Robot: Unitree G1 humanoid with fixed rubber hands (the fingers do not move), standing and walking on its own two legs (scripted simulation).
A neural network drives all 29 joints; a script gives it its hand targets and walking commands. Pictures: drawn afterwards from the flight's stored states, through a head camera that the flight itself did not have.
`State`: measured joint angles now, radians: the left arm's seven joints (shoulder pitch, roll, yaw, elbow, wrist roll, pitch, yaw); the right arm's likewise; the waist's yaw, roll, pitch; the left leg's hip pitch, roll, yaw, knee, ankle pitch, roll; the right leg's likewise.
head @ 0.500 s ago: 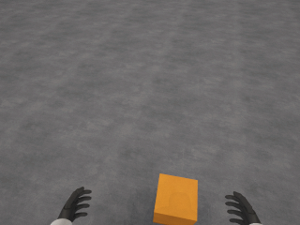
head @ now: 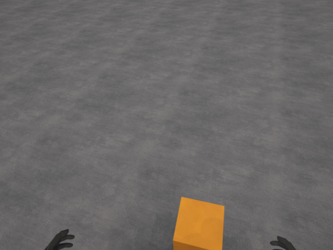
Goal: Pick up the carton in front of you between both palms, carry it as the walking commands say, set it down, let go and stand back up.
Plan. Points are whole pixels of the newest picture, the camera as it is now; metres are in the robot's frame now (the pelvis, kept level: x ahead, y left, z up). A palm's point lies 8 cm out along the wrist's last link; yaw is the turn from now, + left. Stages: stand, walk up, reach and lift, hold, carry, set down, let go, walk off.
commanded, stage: stand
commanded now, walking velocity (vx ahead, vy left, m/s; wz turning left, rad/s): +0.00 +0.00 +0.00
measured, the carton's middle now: (197, 229) +0.35 -0.11 -0.64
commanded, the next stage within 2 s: none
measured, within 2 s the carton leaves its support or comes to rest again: neither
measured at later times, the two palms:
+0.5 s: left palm out of the picture +0.09 +0.30 -0.08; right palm out of the picture +0.09 -0.30 -0.10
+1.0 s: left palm out of the picture +0.07 +0.31 -0.09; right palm out of the picture +0.06 -0.31 -0.10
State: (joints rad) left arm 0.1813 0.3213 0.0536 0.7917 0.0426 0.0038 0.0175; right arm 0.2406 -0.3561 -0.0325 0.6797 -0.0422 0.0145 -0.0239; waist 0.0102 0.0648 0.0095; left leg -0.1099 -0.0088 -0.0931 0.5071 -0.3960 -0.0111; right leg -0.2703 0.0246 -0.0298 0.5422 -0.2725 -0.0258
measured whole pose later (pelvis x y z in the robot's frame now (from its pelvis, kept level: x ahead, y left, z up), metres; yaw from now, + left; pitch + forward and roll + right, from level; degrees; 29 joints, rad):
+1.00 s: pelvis -0.02 +0.00 +0.01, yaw +0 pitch -3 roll +0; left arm 0.10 0.37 0.03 1.04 0.02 0.00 0.00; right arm 0.21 -0.40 0.01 0.92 -0.02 -0.01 -0.02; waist 0.02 0.03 0.03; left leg -0.04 -0.01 -0.10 0.38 -0.30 -0.02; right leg -0.19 0.02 -0.03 0.41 -0.18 -0.03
